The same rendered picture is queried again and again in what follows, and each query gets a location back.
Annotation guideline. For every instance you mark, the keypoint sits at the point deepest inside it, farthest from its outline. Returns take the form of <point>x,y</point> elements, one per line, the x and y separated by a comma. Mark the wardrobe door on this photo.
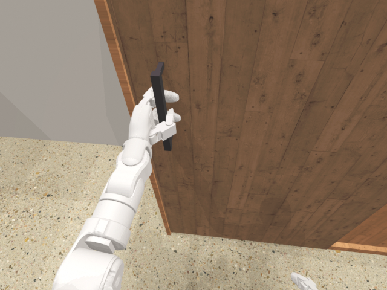
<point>372,231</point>
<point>283,106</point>

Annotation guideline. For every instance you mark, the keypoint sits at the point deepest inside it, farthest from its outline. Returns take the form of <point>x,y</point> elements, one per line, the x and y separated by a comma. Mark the robot left upper arm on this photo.
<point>87,269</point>

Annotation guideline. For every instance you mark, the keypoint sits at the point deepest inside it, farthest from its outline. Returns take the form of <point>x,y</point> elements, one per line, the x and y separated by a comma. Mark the left robot hand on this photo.
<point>144,119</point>

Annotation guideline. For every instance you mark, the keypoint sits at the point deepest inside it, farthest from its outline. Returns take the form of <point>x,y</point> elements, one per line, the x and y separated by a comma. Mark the robot left forearm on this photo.
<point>108,228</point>

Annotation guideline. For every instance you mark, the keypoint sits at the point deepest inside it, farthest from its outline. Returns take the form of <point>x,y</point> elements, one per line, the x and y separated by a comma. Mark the handle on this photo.
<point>158,90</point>

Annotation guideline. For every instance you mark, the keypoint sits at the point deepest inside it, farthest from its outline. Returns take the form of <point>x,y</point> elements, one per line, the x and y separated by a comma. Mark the right robot hand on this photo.
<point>302,282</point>

